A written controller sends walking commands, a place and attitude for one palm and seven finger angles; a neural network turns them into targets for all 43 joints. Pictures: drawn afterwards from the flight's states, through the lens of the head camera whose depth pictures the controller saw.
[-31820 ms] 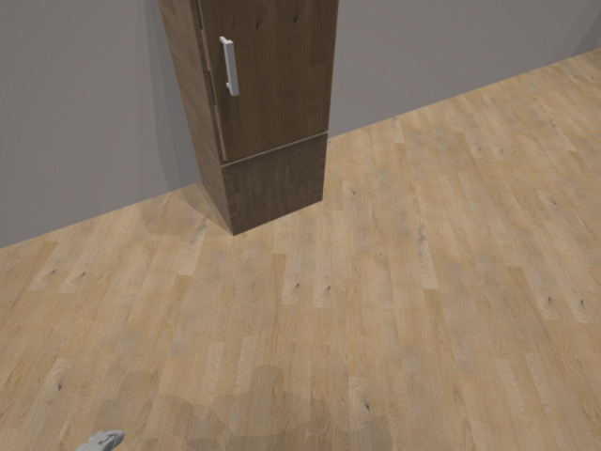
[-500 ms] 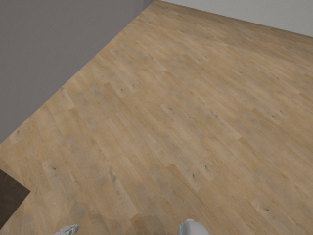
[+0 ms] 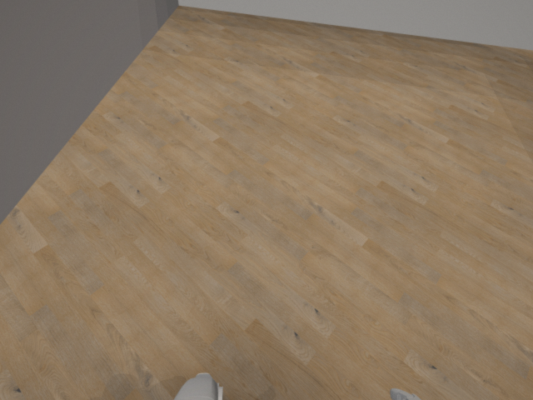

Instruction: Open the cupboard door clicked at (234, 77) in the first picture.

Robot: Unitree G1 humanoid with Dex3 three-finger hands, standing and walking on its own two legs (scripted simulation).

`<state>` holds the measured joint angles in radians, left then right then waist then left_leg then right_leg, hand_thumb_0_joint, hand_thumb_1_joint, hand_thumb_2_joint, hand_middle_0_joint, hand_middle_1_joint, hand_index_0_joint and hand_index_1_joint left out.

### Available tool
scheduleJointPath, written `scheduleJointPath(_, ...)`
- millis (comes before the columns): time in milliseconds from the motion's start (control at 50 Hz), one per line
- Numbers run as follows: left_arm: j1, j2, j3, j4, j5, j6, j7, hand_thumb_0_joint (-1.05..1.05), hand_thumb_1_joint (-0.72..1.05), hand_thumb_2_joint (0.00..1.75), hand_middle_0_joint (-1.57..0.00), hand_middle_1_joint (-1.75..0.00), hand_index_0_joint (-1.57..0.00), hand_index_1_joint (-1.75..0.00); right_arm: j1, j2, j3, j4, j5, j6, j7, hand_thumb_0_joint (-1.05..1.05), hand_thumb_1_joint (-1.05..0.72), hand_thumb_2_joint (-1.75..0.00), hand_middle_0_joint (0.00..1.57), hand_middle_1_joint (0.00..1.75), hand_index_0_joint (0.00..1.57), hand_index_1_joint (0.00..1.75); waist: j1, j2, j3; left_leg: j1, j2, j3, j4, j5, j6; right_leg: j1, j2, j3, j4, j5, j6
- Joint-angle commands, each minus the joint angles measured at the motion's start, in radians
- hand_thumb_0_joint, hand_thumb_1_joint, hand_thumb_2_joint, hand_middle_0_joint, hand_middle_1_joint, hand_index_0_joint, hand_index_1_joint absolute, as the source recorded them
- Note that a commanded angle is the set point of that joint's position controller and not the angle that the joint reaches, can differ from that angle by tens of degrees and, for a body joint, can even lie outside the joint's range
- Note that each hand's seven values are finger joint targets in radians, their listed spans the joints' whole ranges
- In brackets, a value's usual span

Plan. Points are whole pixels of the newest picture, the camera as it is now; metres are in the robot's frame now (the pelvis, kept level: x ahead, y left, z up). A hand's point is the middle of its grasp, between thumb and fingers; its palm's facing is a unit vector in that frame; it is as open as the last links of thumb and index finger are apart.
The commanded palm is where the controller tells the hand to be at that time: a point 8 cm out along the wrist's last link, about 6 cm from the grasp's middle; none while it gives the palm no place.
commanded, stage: walk to a spot facing it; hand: left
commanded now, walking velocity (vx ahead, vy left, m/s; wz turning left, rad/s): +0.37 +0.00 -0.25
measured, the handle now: out of the picture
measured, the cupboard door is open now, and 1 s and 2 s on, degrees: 36 36 36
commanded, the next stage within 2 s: turn to face it in 0.56 s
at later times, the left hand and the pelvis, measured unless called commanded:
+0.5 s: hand (210, 273) +0.38 +0.14 -0.17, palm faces -0.21 -0.95 -0.23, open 7.4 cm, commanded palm none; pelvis +0.22 -0.03 -0.02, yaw -11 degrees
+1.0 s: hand (222, 250) +0.45 +0.13 -0.20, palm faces -0.05 -0.99 -0.16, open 7.4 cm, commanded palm none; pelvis +0.39 -0.05 -0.01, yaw -5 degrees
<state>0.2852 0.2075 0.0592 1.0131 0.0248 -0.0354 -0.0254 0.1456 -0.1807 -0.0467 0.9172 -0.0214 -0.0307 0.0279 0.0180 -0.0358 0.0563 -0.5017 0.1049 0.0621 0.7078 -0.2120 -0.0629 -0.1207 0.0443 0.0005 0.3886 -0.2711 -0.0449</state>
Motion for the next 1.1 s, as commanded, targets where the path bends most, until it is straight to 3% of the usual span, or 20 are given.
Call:
scheduleJointPath(0,0.0,0.153,0.044,-0.056,-0.011,-0.025,0.013,0.0,0.9,0.9,-0.2,-0.3,-0.2,-0.3,0.085,-0.118,-0.029,-0.027,-0.006,-0.041,-0.02,0.0,-0.9,-0.9,0.2,0.3,0.2,0.3,-0.052,-0.006,-0.038,0.311,-0.04,0.017,-0.221,0.046,0.022,-0.139,-0.215,0.182,-0.016,0.098,-0.102)
scheduleJointPath(20,-0.007,0.121,0.039,-0.063,-0.012,-0.023,0.009,0.0,0.9,0.9,-0.2,-0.3,-0.2,-0.3,0.203,-0.177,-0.043,0.012,-0.011,-0.048,-0.031,0.0,-0.9,-0.9,0.2,0.3,0.2,0.3,-0.104,0.102,-0.095,0.514,0.023,-0.08,-0.269,-0.028,0.057,-0.257,-0.146,0.13,0.184,0.105,-0.065)
scheduleJointPath(40,0.042,0.065,0.027,-0.073,-0.021,-0.021,0.001,0.0,0.9,0.9,-0.2,-0.3,-0.2,-0.3,0.337,-0.289,-0.069,0.039,-0.031,-0.05,-0.04,0.0,-0.9,-0.9,0.2,0.3,0.2,0.3,-0.14,0.34,-0.204,0.7,0.293,-0.43,-0.368,-0.2,0.158,-0.458,-0.015,-0.024,0.504,-0.167,-0.005)
scheduleJointPath(60,-0.006,0.073,0.016,-0.102,-0.015,-0.026,0.002,0.0,0.9,0.9,-0.2,-0.3,-0.2,-0.3,0.389,-0.309,-0.069,0.038,-0.026,-0.034,-0.044,0.0,-0.9,-0.9,0.2,0.3,0.2,0.3,-0.16,0.342,-0.179,0.666,0.407,-0.588,-0.48,-0.326,0.234,-0.543,-0.009,0.004,0.734,-0.3,0.001)
scheduleJointPath(80,-0.058,0.084,0.025,-0.12,-0.008,-0.029,-0.003,0.0,0.9,0.9,-0.2,-0.3,-0.2,-0.3,0.343,-0.279,-0.061,0.016,-0.024,-0.028,-0.044,0.0,-0.9,-0.9,0.2,0.3,0.2,0.3,-0.143,0.214,-0.082,0.576,0.419,-0.598,-0.515,-0.353,0.27,-0.6,-0.075,0.033,0.832,-0.25,0.002)
scheduleJointPath(120,-0.084,0.071,0.029,-0.097,0.006,-0.018,-0.007,0.0,0.9,0.9,-0.2,-0.3,-0.2,-0.3,0.22,-0.184,-0.036,0.0,-0.02,-0.037,-0.042,0.0,-0.9,-0.9,0.2,0.3,0.2,0.3,-0.077,0.18,0.028,0.321,0.321,-0.418,-0.554,-0.343,0.205,-0.574,-0.13,0.038,0.878,-0.106,0.012)
scheduleJointPath(200,-0.052,0.035,0.023,-0.085,0.007,0.009,-0.027,0.0,0.9,0.9,-0.2,-0.3,-0.2,-0.3,0.216,-0.138,-0.021,0.03,-0.009,-0.062,-0.05,0.0,-0.9,-0.9,0.2,0.3,0.2,0.3,-0.031,0.18,-0.04,0.381,0.214,-0.101,-0.52,0.047,0.166,-0.511,-0.149,-0.002,0.694,0.018,0.042)
scheduleJointPath(360,-0.182,0.038,0.018,-0.126,0.004,0.016,-0.034,0.0,0.9,0.9,-0.2,-0.3,-0.2,-0.3,0.256,-0.167,-0.032,0.075,-0.017,-0.041,-0.035,0.0,-0.9,-0.9,0.2,0.3,0.2,0.3,-0.041,0.129,0.014,0.329,0.229,0.041,-0.489,-0.003,0.164,-0.302,-0.114,-0.115,0.284,0.05,0.034)
scheduleJointPath(420,0.007,0.094,0.039,-0.058,0.009,0.006,-0.027,0.0,0.9,0.9,-0.2,-0.3,-0.2,-0.3,0.228,-0.161,-0.023,0.08,-0.01,-0.032,-0.035,0.0,-0.9,-0.9,0.2,0.3,0.2,0.3,0.06,0.06,-0.06,0.235,0.145,0.136,-0.185,0.126,0.107,0.035,-0.06,-0.128,0.166,0.05,-0.007)
scheduleJointPath(440,0.175,0.186,0.061,-0.012,0.014,-0.008,-0.014,0.0,0.9,0.9,-0.2,-0.3,-0.2,-0.3,0.209,-0.121,-0.013,0.063,0.004,-0.035,-0.026,0.0,-0.9,-0.9,0.2,0.3,0.2,0.3,0.136,-0.14,-0.149,0.043,0.06,0.215,0.129,0.031,0.063,0.272,-0.227,0.119,0.072,-0.084,-0.08)
scheduleJointPath(460,0.275,0.29,0.082,0.01,0.002,-0.011,0.005,0.0,0.9,0.9,-0.2,-0.3,-0.2,-0.3,0.186,-0.075,-0.004,0.015,0.018,-0.037,-0.02,0.0,-0.9,-0.9,0.2,0.3,0.2,0.3,0.154,-0.355,-0.198,-0.173,-0.061,0.161,0.43,-0.417,0.033,0.36,-0.472,0.547,-0.129,-0.121,-0.195)
scheduleJointPath(480,0.226,0.281,0.082,0.005,-0.015,-0.007,0.018,0.0,0.9,0.9,-0.2,-0.3,-0.2,-0.3,0.134,-0.115,-0.014,0.013,0.011,-0.035,-0.025,0.0,-0.9,-0.9,0.2,0.3,0.2,0.3,0.136,-0.221,-0.141,-0.256,-0.003,0.011,0.545,-0.376,0.046,0.324,-0.48,0.556,-0.174,-0.126,-0.224)
scheduleJointPath(540,0.016,0.146,0.038,-0.048,-0.014,-0.013,0.029,0.0,0.9,0.9,-0.2,-0.3,-0.2,-0.3,0.128,-0.094,-0.016,0.051,0.001,-0.022,-0.031,0.0,-0.9,-0.9,0.2,0.3,0.2,0.3,0.015,-0.117,-0.052,-0.138,0.082,-0.04,0.455,-0.19,0.019,0.022,-0.379,0.271,-0.166,0.089,-0.167)
scheduleJointPath(600,-0.038,0.115,0.027,-0.049,-0.006,-0.028,0.029,0.0,0.9,0.9,-0.2,-0.3,-0.2,-0.3,0.199,-0.038,-0.008,0.089,-0.005,0.002,-0.021,0.0,-0.9,-0.9,0.2,0.3,0.2,0.3,-0.045,-0.061,-0.043,0.013,0.057,0.004,0.283,-0.101,0.01,-0.119,-0.311,0.112,-0.194,0.16,-0.147)
scheduleJointPath(780,-0.013,0.104,0.011,0.013,-0.014,-0.028,0.037,0.0,0.9,0.9,-0.2,-0.3,-0.2,-0.3,0.147,-0.044,0.002,0.085,0.003,-0.011,-0.02,0.0,-0.9,-0.9,0.2,0.3,0.2,0.3,-0.052,-0.05,-0.024,0.198,-0.033,0.036,-0.166,0.156,0.034,-0.023,-0.274,-0.069,-0.022,0.418,-0.05)
scheduleJointPath(820,0.037,0.073,0.007,0.0,-0.019,-0.009,0.044,0.0,0.9,0.9,-0.2,-0.3,-0.2,-0.3,0.249,-0.158,-0.018,0.102,-0.01,-0.016,-0.029,0.0,-0.9,-0.9,0.2,0.3,0.2,0.3,-0.077,0.189,-0.126,0.416,0.1,-0.184,-0.219,0.486,0.126,-0.15,-0.172,-0.147,0.284,0.203,0.04)
scheduleJointPath(840,0.073,0.046,-0.002,-0.012,-0.03,-0.001,0.046,0.0,0.9,0.9,-0.2,-0.3,-0.2,-0.3,0.28,-0.224,-0.031,0.097,-0.011,-0.007,-0.041,0.0,-0.9,-0.9,0.2,0.3,0.2,0.3,-0.078,0.362,-0.178,0.496,0.274,-0.416,-0.292,0.618,0.249,-0.277,-0.073,-0.158,0.492,-0.321,0.08)
scheduleJointPath(880,-0.007,0.065,0.003,-0.058,-0.015,0.017,0.045,0.0,0.9,0.9,-0.2,-0.3,-0.2,-0.3,0.224,-0.219,-0.034,0.065,-0.009,0.013,-0.053,0.0,-0.9,-0.9,0.2,0.3,0.2,0.3,-0.066,0.235,-0.098,0.372,0.293,-0.5,-0.387,0.348,0.304,-0.363,-0.087,-0.031,0.703,-0.365,0.077)
scheduleJointPath(980,-0.06,0.062,0.017,-0.075,-0.012,0.039,0.038,0.0,0.9,0.9,-0.2,-0.3,-0.2,-0.3,0.125,-0.188,-0.029,0.027,-0.003,0.01,-0.062,0.0,-0.9,-0.9,0.2,0.3,0.2,0.3,-0.027,0.139,-0.147,0.298,0.167,-0.328,-0.37,0.377,0.235,-0.341,-0.103,0.002,0.675,-0.186,0.107)
scheduleJointPath(1080,-0.09,0.062,0.023,-0.12,-0.007,0.059,0.04,0.0,0.9,0.9,-0.2,-0.3,-0.2,-0.3,0.092,-0.213,-0.05,-0.003,-0.007,0.032,-0.053,0.0,-0.9,-0.9,0.2,0.3,0.2,0.3,-0.035,0.168,-0.139,0.248,0.127,-0.352,-0.402,0.106,0.221,-0.299,-0.083,-0.016,0.51,-0.168,0.113)
